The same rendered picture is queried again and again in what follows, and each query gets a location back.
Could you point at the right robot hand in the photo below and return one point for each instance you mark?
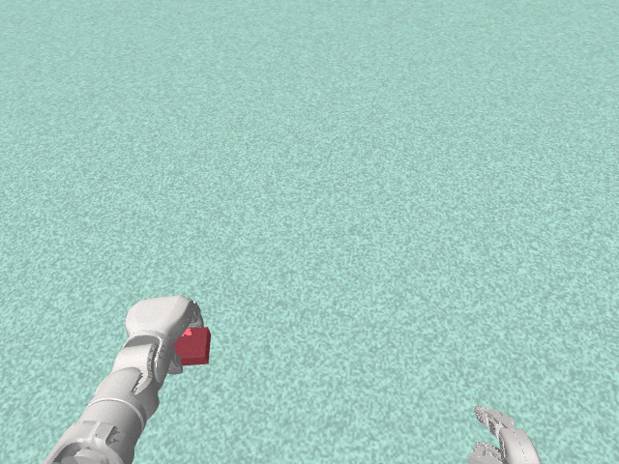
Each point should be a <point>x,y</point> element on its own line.
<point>515,445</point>

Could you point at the small box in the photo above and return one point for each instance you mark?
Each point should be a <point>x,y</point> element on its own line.
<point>193,346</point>

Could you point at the left robot arm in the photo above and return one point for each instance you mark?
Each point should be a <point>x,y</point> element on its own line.
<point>112,422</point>

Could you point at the left robot hand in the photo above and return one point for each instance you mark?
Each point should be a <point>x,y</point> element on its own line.
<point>170,315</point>

